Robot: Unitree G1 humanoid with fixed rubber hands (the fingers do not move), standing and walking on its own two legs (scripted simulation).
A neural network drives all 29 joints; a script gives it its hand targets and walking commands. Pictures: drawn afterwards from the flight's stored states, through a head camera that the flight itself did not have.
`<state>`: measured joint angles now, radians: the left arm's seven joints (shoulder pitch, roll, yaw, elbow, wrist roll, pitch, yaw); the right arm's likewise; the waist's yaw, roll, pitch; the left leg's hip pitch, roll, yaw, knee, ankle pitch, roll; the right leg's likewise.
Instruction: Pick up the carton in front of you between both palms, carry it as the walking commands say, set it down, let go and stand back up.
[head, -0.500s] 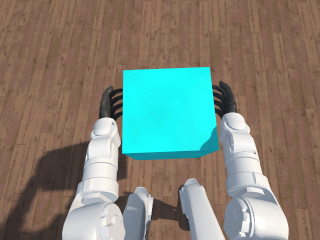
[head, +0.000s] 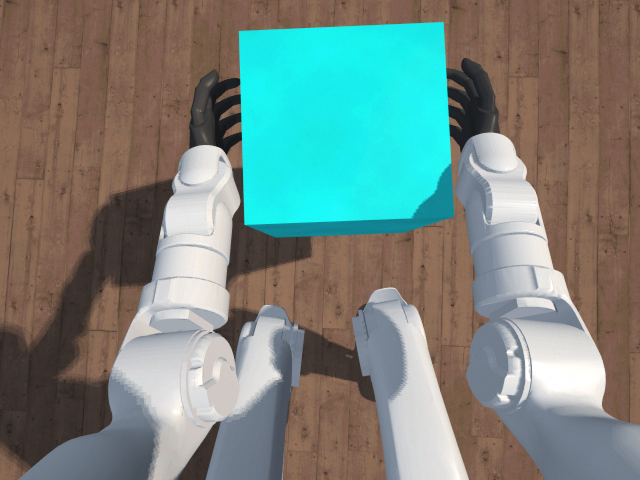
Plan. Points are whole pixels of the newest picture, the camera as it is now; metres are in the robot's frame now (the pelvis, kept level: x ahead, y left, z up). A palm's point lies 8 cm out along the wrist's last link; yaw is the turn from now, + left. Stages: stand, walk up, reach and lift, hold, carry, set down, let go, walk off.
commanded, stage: set down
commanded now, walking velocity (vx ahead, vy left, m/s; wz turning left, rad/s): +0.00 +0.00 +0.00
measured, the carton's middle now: (340, 155) +0.49 -0.06 -0.19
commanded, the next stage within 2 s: none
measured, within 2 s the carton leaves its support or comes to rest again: rests again in 1.62 s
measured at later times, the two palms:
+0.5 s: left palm (248, 157) +0.52 +0.08 -0.26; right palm (448, 144) +0.50 -0.22 -0.25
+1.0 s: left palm (250, 163) +0.52 +0.08 -0.28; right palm (443, 156) +0.49 -0.22 -0.28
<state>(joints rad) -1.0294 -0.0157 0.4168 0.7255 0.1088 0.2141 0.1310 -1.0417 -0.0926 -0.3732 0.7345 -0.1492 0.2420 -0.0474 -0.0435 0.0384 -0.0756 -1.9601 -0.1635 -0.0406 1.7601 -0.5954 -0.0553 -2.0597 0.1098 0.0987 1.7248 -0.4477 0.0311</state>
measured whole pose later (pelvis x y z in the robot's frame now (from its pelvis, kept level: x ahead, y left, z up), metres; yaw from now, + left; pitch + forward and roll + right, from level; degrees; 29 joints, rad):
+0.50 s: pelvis -0.01 +0.00 -0.09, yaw +2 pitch +41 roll +4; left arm -1.33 0.10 0.32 0.87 0.03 0.23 0.20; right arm -1.31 -0.25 -0.33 0.87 -0.06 0.25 -0.05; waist -0.09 0.03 0.23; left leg -2.17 -0.22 -0.03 2.09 -0.65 -0.09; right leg -2.27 0.08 0.06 2.05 -0.50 0.02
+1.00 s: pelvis -0.01 +0.01 -0.12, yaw +2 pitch +38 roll +1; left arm -1.38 0.12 0.26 0.98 0.01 0.19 0.20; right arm -1.33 -0.28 -0.35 0.96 -0.06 0.22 0.00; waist -0.10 0.06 0.31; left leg -2.20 -0.21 -0.01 2.19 -0.65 -0.05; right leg -2.26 0.03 0.04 2.14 -0.53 0.03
